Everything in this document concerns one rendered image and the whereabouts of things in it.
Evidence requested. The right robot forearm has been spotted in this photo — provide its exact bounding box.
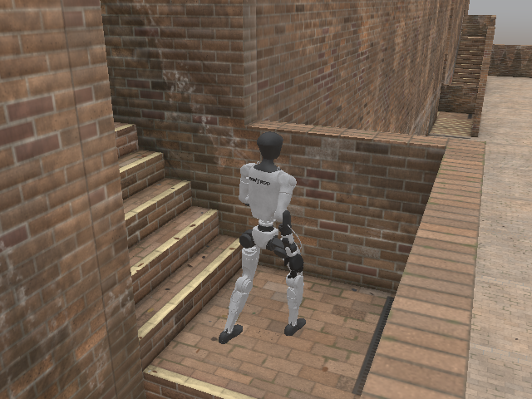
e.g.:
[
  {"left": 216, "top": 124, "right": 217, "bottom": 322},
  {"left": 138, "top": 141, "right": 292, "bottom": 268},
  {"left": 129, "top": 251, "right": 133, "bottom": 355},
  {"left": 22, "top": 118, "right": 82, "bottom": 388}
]
[{"left": 278, "top": 210, "right": 298, "bottom": 257}]

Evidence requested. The right robot hand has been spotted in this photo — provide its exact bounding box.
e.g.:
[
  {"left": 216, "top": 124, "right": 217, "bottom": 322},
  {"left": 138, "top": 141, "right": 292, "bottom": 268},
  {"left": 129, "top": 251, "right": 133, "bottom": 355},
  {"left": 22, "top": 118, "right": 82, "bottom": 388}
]
[{"left": 284, "top": 254, "right": 304, "bottom": 278}]

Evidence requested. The left robot upper arm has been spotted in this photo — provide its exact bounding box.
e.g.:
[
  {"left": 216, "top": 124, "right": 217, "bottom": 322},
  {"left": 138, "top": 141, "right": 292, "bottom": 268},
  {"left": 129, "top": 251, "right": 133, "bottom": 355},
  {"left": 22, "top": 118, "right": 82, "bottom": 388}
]
[{"left": 239, "top": 163, "right": 257, "bottom": 204}]

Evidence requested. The right robot upper arm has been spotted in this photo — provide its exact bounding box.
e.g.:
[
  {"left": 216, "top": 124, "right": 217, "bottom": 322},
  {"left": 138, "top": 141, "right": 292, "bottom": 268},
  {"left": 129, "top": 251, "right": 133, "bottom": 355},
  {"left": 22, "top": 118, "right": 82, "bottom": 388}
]
[{"left": 274, "top": 171, "right": 297, "bottom": 222}]

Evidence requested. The left robot foot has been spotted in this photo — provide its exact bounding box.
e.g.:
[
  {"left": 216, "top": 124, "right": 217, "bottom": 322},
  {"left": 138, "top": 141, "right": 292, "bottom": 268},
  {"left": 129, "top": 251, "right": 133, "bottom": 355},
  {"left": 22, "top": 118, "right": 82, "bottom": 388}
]
[{"left": 219, "top": 324, "right": 243, "bottom": 344}]

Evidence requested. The left robot shin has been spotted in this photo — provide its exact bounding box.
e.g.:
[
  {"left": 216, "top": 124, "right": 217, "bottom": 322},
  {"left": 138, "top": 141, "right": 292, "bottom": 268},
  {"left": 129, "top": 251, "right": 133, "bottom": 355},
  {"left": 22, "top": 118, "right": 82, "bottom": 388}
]
[{"left": 224, "top": 277, "right": 249, "bottom": 334}]

